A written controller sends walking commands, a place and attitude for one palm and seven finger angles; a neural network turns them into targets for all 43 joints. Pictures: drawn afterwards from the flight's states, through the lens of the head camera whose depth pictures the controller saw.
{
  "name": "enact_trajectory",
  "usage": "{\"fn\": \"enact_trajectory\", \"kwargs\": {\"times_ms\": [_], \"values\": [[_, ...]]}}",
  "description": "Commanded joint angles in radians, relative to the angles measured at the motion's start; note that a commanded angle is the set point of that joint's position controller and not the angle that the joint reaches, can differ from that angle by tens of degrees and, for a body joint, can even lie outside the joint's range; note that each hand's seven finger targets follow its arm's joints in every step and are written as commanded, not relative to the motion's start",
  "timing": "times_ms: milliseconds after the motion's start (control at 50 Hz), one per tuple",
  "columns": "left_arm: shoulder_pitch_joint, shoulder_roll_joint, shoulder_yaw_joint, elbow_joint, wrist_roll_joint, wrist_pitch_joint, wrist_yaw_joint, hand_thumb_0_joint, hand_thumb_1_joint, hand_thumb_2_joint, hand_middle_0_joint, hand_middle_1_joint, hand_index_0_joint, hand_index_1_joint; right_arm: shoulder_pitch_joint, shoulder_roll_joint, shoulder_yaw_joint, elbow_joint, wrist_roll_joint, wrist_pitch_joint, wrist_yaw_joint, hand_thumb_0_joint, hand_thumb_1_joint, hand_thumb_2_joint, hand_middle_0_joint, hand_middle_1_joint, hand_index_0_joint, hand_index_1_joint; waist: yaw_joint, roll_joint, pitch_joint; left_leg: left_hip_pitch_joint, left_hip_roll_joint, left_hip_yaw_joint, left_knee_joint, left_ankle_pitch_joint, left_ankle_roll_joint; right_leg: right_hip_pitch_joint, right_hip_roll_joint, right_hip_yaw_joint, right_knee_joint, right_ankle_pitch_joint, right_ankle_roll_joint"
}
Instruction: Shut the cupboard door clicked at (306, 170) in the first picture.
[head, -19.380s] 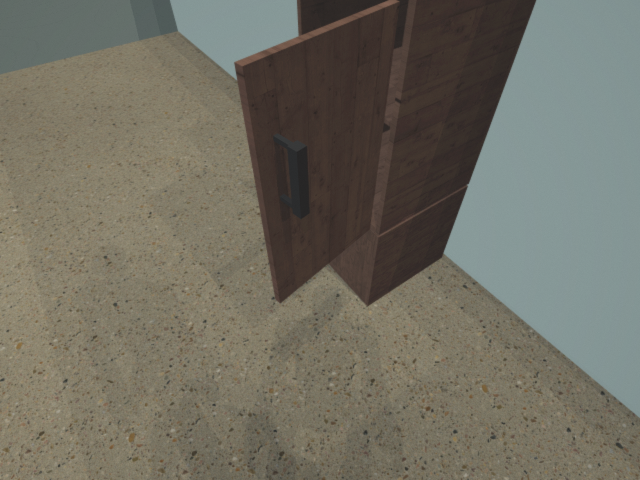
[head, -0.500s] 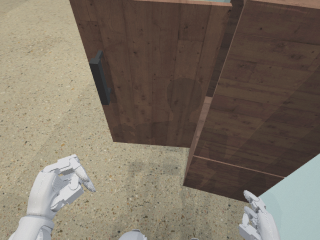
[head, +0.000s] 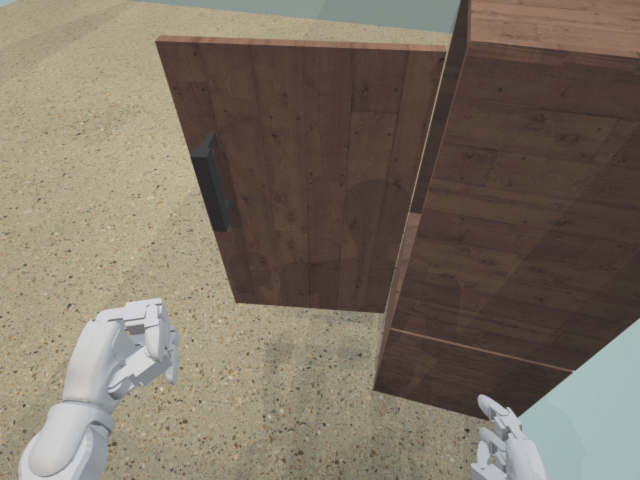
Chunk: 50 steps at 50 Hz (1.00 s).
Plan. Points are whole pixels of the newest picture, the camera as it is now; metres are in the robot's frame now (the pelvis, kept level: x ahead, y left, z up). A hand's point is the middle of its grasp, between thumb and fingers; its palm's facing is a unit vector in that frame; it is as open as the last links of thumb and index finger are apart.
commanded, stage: raise the hand and make a fist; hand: left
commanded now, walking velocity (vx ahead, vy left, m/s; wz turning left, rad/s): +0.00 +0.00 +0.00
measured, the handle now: (215, 183) +0.51 +0.21 +0.08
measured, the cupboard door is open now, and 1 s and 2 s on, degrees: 100 100 99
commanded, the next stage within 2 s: bring the fist close to the handle in 0.28 s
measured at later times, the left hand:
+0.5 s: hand (185, 355) +0.23 +0.17 +0.09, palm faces +0.00 -1.00 -0.06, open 3.1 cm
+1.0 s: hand (203, 270) +0.34 +0.18 +0.09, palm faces +0.00 -1.00 -0.02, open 3.1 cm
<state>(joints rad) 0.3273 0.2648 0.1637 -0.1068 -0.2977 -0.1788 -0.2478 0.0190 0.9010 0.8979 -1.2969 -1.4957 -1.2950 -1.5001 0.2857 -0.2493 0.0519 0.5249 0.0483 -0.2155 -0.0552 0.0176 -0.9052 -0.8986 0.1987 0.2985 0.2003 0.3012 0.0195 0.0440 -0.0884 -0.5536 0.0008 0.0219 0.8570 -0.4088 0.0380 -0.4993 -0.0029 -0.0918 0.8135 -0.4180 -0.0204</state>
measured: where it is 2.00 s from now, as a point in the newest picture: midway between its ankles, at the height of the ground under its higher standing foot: outside the picture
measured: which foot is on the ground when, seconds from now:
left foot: down 0.00-1.00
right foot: down 0.00-1.00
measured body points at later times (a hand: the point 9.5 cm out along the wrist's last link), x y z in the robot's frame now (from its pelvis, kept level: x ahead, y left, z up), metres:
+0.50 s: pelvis +0.00 -0.02 +0.00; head +0.01 -0.04 +0.45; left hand +0.22 +0.22 +0.09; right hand +0.17 -0.25 -0.08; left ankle +0.02 +0.09 -0.70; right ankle +0.00 -0.11 -0.70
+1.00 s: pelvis +0.00 -0.02 +0.01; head +0.04 -0.02 +0.45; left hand +0.34 +0.23 +0.09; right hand +0.13 -0.27 -0.09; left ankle +0.02 +0.09 -0.70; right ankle +0.00 -0.11 -0.70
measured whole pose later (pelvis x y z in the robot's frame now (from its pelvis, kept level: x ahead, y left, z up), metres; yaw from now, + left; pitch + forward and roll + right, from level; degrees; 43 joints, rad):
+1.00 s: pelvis +0.00 -0.02 +0.01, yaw -1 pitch +7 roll +0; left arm -0.19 0.30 0.23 0.44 -0.26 -0.23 -0.26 0.02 0.90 0.90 -1.30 -1.50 -1.30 -1.50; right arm 0.28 -0.28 0.02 0.62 0.06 -0.15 -0.05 0.02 -0.91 -0.90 0.20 0.30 0.20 0.30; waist -0.01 0.02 -0.07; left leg -0.55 0.01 0.04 0.79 -0.38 0.02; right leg -0.52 0.01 -0.07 0.79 -0.40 -0.04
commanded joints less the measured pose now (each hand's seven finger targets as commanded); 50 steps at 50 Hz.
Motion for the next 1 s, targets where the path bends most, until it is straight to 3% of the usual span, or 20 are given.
{"fn": "enact_trajectory", "kwargs": {"times_ms": [0,180,200,280,300,340,360,400,420,500,520,560,580,700,740,800,820,860,940,980], "values": [[-0.08,0.132,0.088,-0.196,-0.018,-0.065,0.002,0.0,0.9,0.9,-1.3,-1.5,-1.3,-1.5,-0.08,-0.128,-0.058,-0.153,0.001,-0.068,-0.007,0.0,-0.9,-0.9,0.2,0.3,0.2,0.3,0.001,-0.023,-0.119,0.086,-0.003,-0.071,-0.158,0.181,-0.015,0.067,0.017,0.043,-0.121,0.198,-0.006],[-0.089,0.124,0.081,-0.214,-0.014,-0.116,0.009,0.0,0.9,0.9,-1.3,-1.5,-1.3,-1.5,-0.08,-0.122,-0.063,-0.141,0.002,-0.077,-0.004,0.0,-0.9,-0.9,0.2,0.3,0.2,0.3,-0.005,0.011,-0.131,0.086,-0.008,-0.051,-0.141,0.19,-0.014,0.067,0.009,0.062,-0.122,0.207,-0.003],[-0.081,0.137,0.09,-0.195,-0.015,-0.113,0.011,0.0,0.9,0.9,-1.3,-1.5,-1.3,-1.5,-0.078,-0.126,-0.063,-0.137,0.0,-0.074,-0.005,0.0,-0.9,-0.9,0.2,0.3,0.2,0.3,-0.006,-0.023,-0.116,0.066,-0.007,-0.053,-0.134,0.189,-0.011,0.075,0.008,0.073,-0.129,0.206,-0.001],[-0.084,0.116,0.073,-0.193,-0.017,-0.116,0.006,0.0,0.9,0.9,-1.3,-1.5,-1.3,-1.5,-0.083,-0.123,-0.064,-0.138,0.004,-0.075,-0.005,0.0,-0.9,-0.9,0.2,0.3,0.2,0.3,-0.011,-0.015,-0.114,0.071,-0.009,-0.045,-0.136,0.172,-0.011,0.063,0.004,0.076,-0.138,0.189,0.004],[-0.076,0.136,0.091,-0.171,-0.02,-0.111,0.005,0.0,0.9,0.9,-1.3,-1.5,-1.3,-1.5,-0.081,-0.126,-0.065,-0.134,0.002,-0.072,-0.007,0.0,-0.9,-0.9,0.2,0.3,0.2,0.3,-0.012,-0.059,-0.106,0.052,-0.009,-0.046,-0.124,0.172,-0.008,0.075,0.0,0.096,-0.149,0.185,0.008],[-0.091,0.122,0.078,-0.184,-0.022,-0.114,0.0,0.0,0.9,0.9,-1.3,-1.5,-1.3,-1.5,-0.085,-0.123,-0.065,-0.138,0.004,-0.073,-0.007,0.0,-0.9,-0.9,0.2,0.3,0.2,0.3,-0.012,-0.029,-0.111,0.056,-0.011,-0.04,-0.125,0.167,-0.009,0.071,-0.004,0.101,-0.152,0.176,0.009],[-0.087,0.119,0.079,-0.169,-0.026,-0.113,-0.001,0.0,0.9,0.9,-1.3,-1.5,-1.3,-1.5,-0.086,-0.122,-0.064,-0.136,0.004,-0.073,-0.008,0.0,-0.9,-0.9,0.2,0.3,0.2,0.3,-0.013,-0.053,-0.105,0.047,-0.012,-0.04,-0.121,0.16,-0.009,0.072,-0.007,0.11,-0.16,0.165,0.012],[-0.163,0.17,0.121,-0.146,-0.022,-0.12,0.004,0.0,0.9,0.9,-1.3,-1.5,-1.3,-1.5,-0.079,-0.13,-0.064,-0.117,0.001,-0.067,-0.013,0.0,-0.9,-0.9,0.2,0.3,0.2,0.3,-0.02,-0.073,-0.096,0.03,-0.009,-0.044,-0.113,0.159,-0.008,0.071,-0.007,0.12,-0.16,0.155,0.012],[-0.219,0.133,0.082,-0.15,-0.018,-0.125,0.0,0.0,0.9,0.9,-1.3,-1.5,-1.3,-1.5,-0.09,-0.126,-0.062,-0.12,0.002,-0.067,-0.013,0.0,-0.9,-0.9,0.2,0.3,0.2,0.3,-0.029,-0.044,-0.103,0.041,-0.012,-0.041,-0.116,0.16,-0.006,0.065,-0.009,0.118,-0.157,0.161,0.012],[-0.351,0.18,0.117,-0.058,-0.021,-0.128,-0.008,0.0,0.9,0.9,-1.3,-1.5,-1.3,-1.5,-0.087,-0.132,-0.061,-0.089,0.007,-0.063,-0.021,0.0,-0.9,-0.9,0.2,0.3,0.2,0.3,-0.036,-0.04,-0.114,0.039,-0.011,-0.041,-0.111,0.147,-0.007,0.065,-0.013,0.135,-0.169,0.137,0.014],[-0.389,0.151,0.087,-0.044,-0.018,-0.126,-0.015,0.0,0.9,0.9,-1.3,-1.5,-1.3,-1.5,-0.094,-0.127,-0.06,-0.088,0.009,-0.064,-0.021,0.0,-0.9,-0.9,0.2,0.3,0.2,0.3,-0.037,-0.022,-0.124,0.05,-0.012,-0.039,-0.117,0.146,-0.006,0.065,-0.014,0.133,-0.168,0.137,0.013],[-0.435,0.177,0.107,0.018,-0.019,-0.114,-0.019,0.0,0.9,0.9,-1.3,-1.5,-1.3,-1.5,-0.09,-0.133,-0.062,-0.079,0.012,-0.063,-0.025,0.0,-0.9,-0.9,0.2,0.3,0.2,0.3,-0.035,-0.034,-0.135,0.054,-0.011,-0.039,-0.124,0.141,-0.007,0.071,-0.014,0.134,-0.175,0.131,0.014],[-0.476,0.158,0.082,0.029,-0.017,-0.11,-0.025,0.0,0.9,0.9,-1.3,-1.5,-1.3,-1.5,-0.093,-0.133,-0.06,-0.077,0.012,-0.063,-0.025,0.0,-0.9,-0.9,0.2,0.3,0.2,0.3,-0.037,-0.019,-0.143,0.064,-0.013,-0.04,-0.13,0.152,-0.005,0.074,-0.015,0.13,-0.171,0.151,0.013],[-0.576,0.214,0.143,0.185,-0.012,-0.082,-0.022,0.0,0.9,0.9,-1.3,-1.5,-1.3,-1.5,-0.079,-0.141,-0.062,-0.065,0.01,-0.034,-0.018,0.0,-0.9,-0.9,0.2,0.3,0.2,0.3,-0.015,-0.049,-0.176,0.069,-0.01,-0.036,-0.147,0.208,-0.007,0.124,-0.016,0.122,-0.157,0.245,0.011],[-0.59,0.182,0.124,0.186,-0.011,-0.09,-0.019,0.0,0.9,0.9,-1.3,-1.5,-1.3,-1.5,-0.082,-0.136,-0.066,-0.074,0.011,-0.028,-0.011,0.0,-0.9,-0.9,0.2,0.3,0.2,0.3,-0.007,-0.025,-0.211,0.095,-0.012,-0.028,-0.154,0.242,-0.008,0.137,-0.016,0.113,-0.146,0.304,0.011],[-0.608,0.237,0.173,0.25,-0.004,-0.1,-0.008,0.0,0.9,0.9,-1.3,-1.5,-1.3,-1.5,-0.061,-0.146,-0.071,-0.06,0.007,-0.01,-0.005,0.0,-0.9,-0.9,0.2,0.3,0.2,0.3,-0.005,-0.07,-0.217,0.084,-0.008,-0.026,-0.151,0.273,-0.007,0.158,-0.013,0.111,-0.136,0.356,0.013],[-0.639,0.206,0.145,0.253,0.001,-0.105,-0.011,0.0,0.9,0.9,-1.3,-1.5,-1.3,-1.5,-0.066,-0.141,-0.07,-0.063,0.009,-0.005,-0.002,0.0,-0.9,-0.9,0.2,0.3,0.2,0.3,-0.014,-0.055,-0.21,0.089,-0.009,-0.02,-0.155,0.266,-0.006,0.143,-0.014,0.11,-0.137,0.353,0.014],[-0.72,0.231,0.16,0.296,0.007,-0.112,-0.005,0.0,0.9,0.9,-1.3,-1.5,-1.3,-1.5,-0.057,-0.148,-0.073,-0.049,0.011,0.007,-0.002,0.0,-0.9,-0.9,0.2,0.3,0.2,0.3,-0.028,-0.054,-0.184,0.087,-0.007,-0.021,-0.159,0.242,-0.007,0.11,-0.008,0.105,-0.144,0.32,0.011],[-0.86,0.223,0.131,0.343,0.019,-0.129,-0.009,0.0,0.9,0.9,-1.3,-1.5,-1.3,-1.5,-0.044,-0.153,-0.076,-0.035,0.011,0.021,-0.006,0.0,-0.9,-0.9,0.2,0.3,0.2,0.3,-0.047,-0.029,-0.221,0.108,-0.005,-0.025,-0.154,0.239,-0.004,0.093,-0.006,0.102,-0.138,0.309,0.007],[-0.946,0.252,0.144,0.386,0.026,-0.138,-0.008,0.0,0.9,0.9,-1.3,-1.5,-1.3,-1.5,-0.031,-0.158,-0.078,-0.017,0.011,0.03,-0.01,0.0,-0.9,-0.9,0.2,0.3,0.2,0.3,-0.056,-0.014,-0.239,0.122,-0.002,-0.033,-0.153,0.249,-0.007,0.079,-0.001,0.094,-0.129,0.311,0.002]]}}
